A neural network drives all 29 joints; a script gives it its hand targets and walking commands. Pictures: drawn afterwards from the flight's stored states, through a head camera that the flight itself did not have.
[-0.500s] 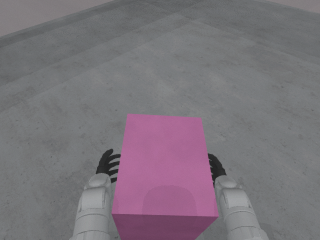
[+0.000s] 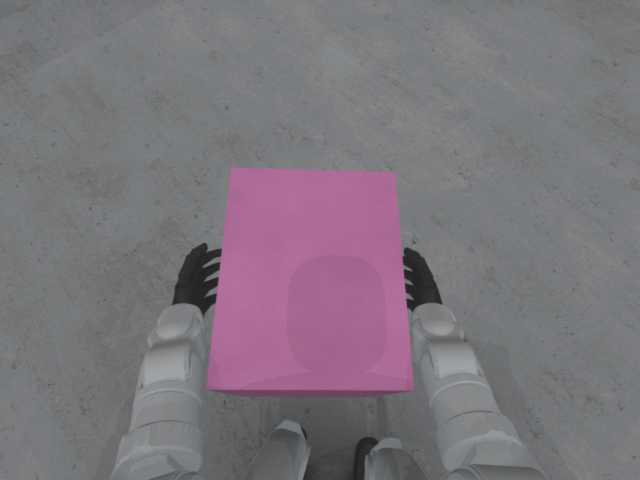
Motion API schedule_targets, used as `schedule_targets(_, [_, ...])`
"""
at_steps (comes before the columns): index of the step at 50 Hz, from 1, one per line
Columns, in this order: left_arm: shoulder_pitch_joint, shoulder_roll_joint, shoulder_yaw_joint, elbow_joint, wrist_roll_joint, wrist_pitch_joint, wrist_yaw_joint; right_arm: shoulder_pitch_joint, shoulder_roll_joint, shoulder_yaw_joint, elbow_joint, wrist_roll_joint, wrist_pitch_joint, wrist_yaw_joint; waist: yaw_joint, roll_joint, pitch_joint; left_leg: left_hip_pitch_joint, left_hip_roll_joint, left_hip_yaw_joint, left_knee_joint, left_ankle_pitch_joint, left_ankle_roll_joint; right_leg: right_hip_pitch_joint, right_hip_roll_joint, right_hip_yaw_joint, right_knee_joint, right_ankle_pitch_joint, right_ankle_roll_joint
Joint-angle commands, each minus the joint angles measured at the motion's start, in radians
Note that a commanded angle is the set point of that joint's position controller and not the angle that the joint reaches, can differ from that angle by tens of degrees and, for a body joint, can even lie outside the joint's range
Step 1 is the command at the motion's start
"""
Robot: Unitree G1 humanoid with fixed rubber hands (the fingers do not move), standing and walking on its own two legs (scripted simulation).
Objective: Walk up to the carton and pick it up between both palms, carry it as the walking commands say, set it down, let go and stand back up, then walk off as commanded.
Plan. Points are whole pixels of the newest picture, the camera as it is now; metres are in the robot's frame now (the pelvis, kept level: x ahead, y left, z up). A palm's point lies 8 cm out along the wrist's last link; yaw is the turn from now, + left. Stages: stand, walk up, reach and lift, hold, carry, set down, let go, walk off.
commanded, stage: set down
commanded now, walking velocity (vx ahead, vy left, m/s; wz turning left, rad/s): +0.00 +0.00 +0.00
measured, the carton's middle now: (310, 296) +0.36 +0.09 -0.13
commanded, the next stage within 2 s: none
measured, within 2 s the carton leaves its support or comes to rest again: neither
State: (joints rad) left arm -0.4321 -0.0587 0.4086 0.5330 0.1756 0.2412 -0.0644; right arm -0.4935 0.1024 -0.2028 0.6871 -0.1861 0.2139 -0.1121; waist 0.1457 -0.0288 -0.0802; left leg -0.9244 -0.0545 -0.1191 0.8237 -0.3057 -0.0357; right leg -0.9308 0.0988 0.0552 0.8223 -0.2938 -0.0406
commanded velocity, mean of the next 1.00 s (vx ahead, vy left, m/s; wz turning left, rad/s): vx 0.00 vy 0.00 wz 0.00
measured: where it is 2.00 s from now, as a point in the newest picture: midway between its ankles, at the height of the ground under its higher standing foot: outside the picture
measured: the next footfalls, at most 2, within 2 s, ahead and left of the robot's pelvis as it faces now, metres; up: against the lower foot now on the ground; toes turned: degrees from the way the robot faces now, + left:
none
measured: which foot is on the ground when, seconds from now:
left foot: down 0.00-1.00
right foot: down 0.00-1.00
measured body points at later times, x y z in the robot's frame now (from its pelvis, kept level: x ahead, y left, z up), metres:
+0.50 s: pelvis -0.01 +0.02 -0.07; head +0.19 +0.03 +0.33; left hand +0.36 +0.24 -0.15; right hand +0.42 -0.06 -0.16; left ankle +0.04 +0.14 -0.69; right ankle +0.04 -0.09 -0.69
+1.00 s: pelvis -0.03 +0.01 -0.14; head +0.22 +0.00 +0.23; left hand +0.39 +0.24 -0.23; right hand +0.44 -0.06 -0.25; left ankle +0.04 +0.14 -0.69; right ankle +0.04 -0.09 -0.69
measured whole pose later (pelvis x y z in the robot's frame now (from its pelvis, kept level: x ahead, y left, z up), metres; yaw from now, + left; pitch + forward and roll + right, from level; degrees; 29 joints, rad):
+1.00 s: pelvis -0.03 +0.01 -0.14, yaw -1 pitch +45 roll +2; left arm -0.77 0.01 0.49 0.62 0.09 0.27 0.00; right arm -0.90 -0.01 -0.20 0.82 -0.12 0.27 -0.14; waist 0.15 -0.06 -0.22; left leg -1.74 -0.08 -0.07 1.43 -0.48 -0.05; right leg -1.76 0.15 0.08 1.44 -0.46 -0.01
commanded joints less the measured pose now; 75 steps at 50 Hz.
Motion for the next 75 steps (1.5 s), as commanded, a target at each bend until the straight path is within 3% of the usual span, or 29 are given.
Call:
schedule_targets(1, [-0.604,-0.862,-0.557,-0.051,-0.100,-0.024,-0.192,-0.598,0.929,0.459,-0.110,0.066,-0.066,0.200,0.006,0.022,-0.716,0.232,-0.051,0.075,-0.009,0.251,0.015,0.375,0.022,0.020,0.003,0.175,0.031])
schedule_targets(7, [-0.625,-0.913,-0.501,-0.002,-0.067,0.030,-0.178,-0.700,0.953,0.408,-0.064,0.067,-0.017,0.260,0.035,0.029,-0.757,0.194,-0.050,0.082,0.049,0.211,0.002,0.190,0.042,-0.005,0.074,0.071,0.017])
schedule_targets(9, [-0.643,-0.941,-0.510,-0.014,-0.076,0.038,-0.179,-0.684,0.957,0.390,-0.039,0.057,-0.006,0.274,0.013,0.013,-0.784,0.203,-0.049,0.078,0.069,0.224,-0.002,0.143,0.051,-0.014,0.095,0.071,0.017])
schedule_targets(12, [-0.693,-0.931,-0.512,-0.045,-0.085,0.029,-0.174,-0.696,0.985,0.389,-0.023,0.061,-0.009,0.280,0.011,0.000,-0.820,0.165,-0.049,0.079,0.109,0.269,-0.001,0.099,0.054,-0.011,0.126,0.111,0.021])
schedule_targets(13, [-0.687,-0.910,-0.498,-0.029,-0.075,0.029,-0.175,-0.729,0.975,0.391,-0.035,0.067,-0.011,0.281,0.027,-0.006,-0.814,0.142,-0.051,0.079,0.118,0.265,0.000,0.066,0.054,-0.016,0.142,0.109,0.028])
schedule_targets(15, [-0.710,-0.915,-0.495,-0.036,-0.082,0.026,-0.173,-0.732,0.979,0.392,-0.018,0.066,-0.015,0.278,0.038,-0.014,-0.837,0.119,-0.057,0.088,0.145,0.272,-0.002,0.049,0.058,-0.014,0.162,0.110,0.029])
schedule_targets(16, [-0.715,-0.909,-0.507,-0.030,-0.081,0.030,-0.173,-0.722,0.978,0.379,-0.009,0.065,-0.010,0.277,0.016,-0.010,-0.826,0.120,-0.057,0.082,0.157,0.261,-0.002,0.010,0.059,-0.019,0.171,0.094,0.028])
schedule_targets(18, [-0.719,-0.912,-0.499,-0.024,-0.086,0.025,-0.172,-0.737,0.971,0.392,-0.018,0.068,-0.018,0.273,0.037,-0.012,-0.862,0.102,-0.059,0.085,0.180,0.283,-0.007,-0.008,0.063,-0.016,0.195,0.119,0.030])
schedule_targets(19, [-0.729,-0.912,-0.510,-0.031,-0.097,0.024,-0.170,-0.745,0.964,0.392,-0.033,0.070,-0.023,0.265,0.013,-0.011,-0.885,0.097,-0.059,0.080,0.192,0.286,-0.005,-0.010,0.065,-0.018,0.208,0.125,0.031])
schedule_targets(20, [-0.742,-0.922,-0.525,-0.040,-0.117,0.022,-0.169,-0.783,0.959,0.415,-0.062,0.091,-0.028,0.266,0.031,-0.011,-0.928,0.122,-0.060,0.078,0.207,0.306,-0.009,-0.029,0.070,-0.025,0.233,0.126,0.032])
schedule_targets(22, [-0.775,-0.913,-0.533,-0.048,-0.120,0.018,-0.165,-0.765,0.955,0.395,-0.037,0.084,-0.027,0.256,0.004,0.005,-0.940,0.090,-0.063,0.083,0.231,0.303,-0.014,-0.059,0.072,-0.025,0.250,0.132,0.033])
schedule_targets(26, [-0.777,-0.891,-0.532,-0.058,-0.133,0.011,-0.164,-0.800,0.964,0.435,-0.068,0.103,-0.033,0.238,0.034,-0.014,-1.024,0.034,-0.071,0.096,0.293,0.334,-0.012,-0.071,0.076,-0.019,0.303,0.165,0.043])
schedule_targets(28, [-0.802,-0.876,-0.536,-0.055,-0.140,0.009,-0.163,-0.780,0.959,0.425,-0.044,0.096,-0.028,0.227,0.013,-0.024,-1.017,-0.013,-0.072,0.094,0.313,0.330,-0.011,-0.085,0.076,-0.017,0.324,0.179,0.046])
schedule_targets(31, [-0.798,-0.843,-0.520,-0.037,-0.135,0.009,-0.164,-0.793,0.958,0.433,-0.039,0.108,-0.030,0.210,0.038,-0.005,-1.019,-0.066,-0.074,0.105,0.345,0.334,-0.012,-0.113,0.077,-0.017,0.360,0.193,0.053])
schedule_targets(35, [-0.826,-0.831,-0.522,-0.032,-0.161,0.005,-0.166,-0.819,0.960,0.452,-0.043,0.124,-0.033,0.189,0.037,-0.040,-1.072,-0.110,-0.074,0.100,0.389,0.350,-0.007,-0.116,0.082,-0.017,0.413,0.230,0.061])
schedule_targets(40, [-0.872,-0.773,-0.485,-0.011,-0.171,0.003,-0.174,-0.895,0.930,0.466,-0.054,0.142,-0.038,0.165,0.067,-0.060,-1.086,-0.199,-0.073,0.118,0.438,0.331,-0.002,-0.137,0.080,-0.014,0.465,0.230,0.068])
schedule_targets(44, [-0.930,-0.739,-0.456,-0.002,-0.184,0.005,-0.177,-0.932,0.918,0.444,-0.030,0.144,-0.032,0.147,0.059,-0.092,-1.084,-0.251,-0.072,0.120,0.468,0.276,0.002,-0.155,0.079,-0.021,0.496,0.181,0.072])
schedule_targets(46, [-0.954,-0.719,-0.433,0.008,-0.184,0.008,-0.182,-0.989,0.913,0.446,-0.040,0.152,-0.030,0.140,0.088,-0.097,-1.096,-0.288,-0.071,0.134,0.496,0.260,0.005,-0.159,0.077,-0.015,0.516,0.167,0.073])
schedule_targets(47, [-0.960,-0.722,-0.426,0.020,-0.178,0.011,-0.183,-0.991,0.907,0.431,-0.029,0.146,-0.027,0.135,0.079,-0.090,-1.100,-0.312,-0.075,0.142,0.503,0.255,0.005,-0.155,0.077,-0.016,0.521,0.169,0.071])
schedule_targets(49, [-0.999,-0.697,-0.404,0.022,-0.181,0.014,-0.190,-1.026,0.925,0.435,-0.024,0.157,-0.019,0.129,0.098,-0.113,-1.111,-0.339,-0.073,0.149,0.515,0.223,0.009,-0.146,0.075,-0.017,0.540,0.149,0.078])
schedule_targets(53, [-1.067,-0.667,-0.381,0.039,-0.183,0.026,-0.200,-1.056,0.914,0.396,0.016,0.145,-0.004,0.116,0.081,-0.113,-1.104,-0.422,-0.071,0.162,0.551,0.184,0.010,-0.147,0.072,-0.015,0.567,0.129,0.076])
schedule_targets(55, [-1.091,-0.651,-0.357,0.055,-0.179,0.035,-0.204,-1.108,0.909,0.373,0.033,0.143,0.003,0.114,0.096,-0.120,-1.090,-0.453,-0.066,0.169,0.568,0.147,0.012,-0.177,0.072,-0.021,0.585,0.080,0.076])
schedule_targets(56, [-1.112,-0.656,-0.353,0.057,-0.178,0.038,-0.208,-1.108,0.902,0.361,0.039,0.137,0.008,0.111,0.079,-0.129,-1.088,-0.475,-0.068,0.173,0.580,0.143,0.009,-0.178,0.073,-0.021,0.588,0.077,0.074])
schedule_targets(59, [-1.155,-0.652,-0.334,0.067,-0.168,0.044,-0.210,-1.159,0.891,0.332,0.067,0.127,0.015,0.110,0.094,-0.112,-1.074,-0.505,-0.070,0.174,0.593,0.144,0.008,-0.209,0.076,-0.030,0.627,0.073,0.071])
schedule_targets(65, [-1.227,-0.657,-0.330,0.077,-0.167,0.062,-0.205,-1.230,0.870,0.295,0.080,0.130,0.029,0.114,0.076,-0.098,-1.106,-0.512,-0.070,0.184,0.647,0.137,0.000,-0.268,0.086,-0.054,0.686,0.049,0.067])
schedule_targets(66, [-1.238,-0.648,-0.316,0.077,-0.163,0.061,-0.206,-1.243,0.871,0.302,0.087,0.137,0.032,0.116,0.098,-0.108,-1.102,-0.533,-0.071,0.194,0.657,0.124,-0.001,-0.266,0.082,-0.045,0.685,0.033,0.064])
schedule_targets(69, [-1.273,-0.653,-0.347,0.051,-0.187,0.061,-0.205,-1.299,0.866,0.336,0.039,0.166,0.028,0.119,0.108,-0.092,-1.189,-0.524,-0.073,0.194,0.692,0.184,-0.008,-0.260,0.086,-0.052,0.736,0.089,0.065])
schedule_targets(71, [-1.289,-0.671,-0.354,0.067,-0.194,0.066,-0.199,-1.309,0.866,0.328,0.062,0.167,0.032,0.120,0.087,-0.103,-1.171,-0.526,-0.072,0.183,0.705,0.186,-0.009,-0.291,0.090,-0.064,0.755,0.083,0.063])
schedule_targets(75, [-1.309,-0.658,-0.343,0.068,-0.177,0.073,-0.189,-1.316,0.843,0.311,0.095,0.155,0.040,0.128,0.090,-0.120,-1.145,-0.540,-0.071,0.180,0.732,0.184,-0.012,-0.359,0.094,-0.077,0.789,0.066,0.060])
